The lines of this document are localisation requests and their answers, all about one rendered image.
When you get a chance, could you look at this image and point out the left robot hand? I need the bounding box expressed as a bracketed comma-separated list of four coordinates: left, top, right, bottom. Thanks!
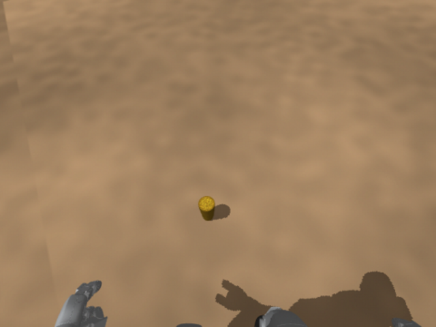
[54, 281, 108, 327]

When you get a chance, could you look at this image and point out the cup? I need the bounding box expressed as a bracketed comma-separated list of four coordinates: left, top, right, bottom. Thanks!
[198, 196, 215, 221]

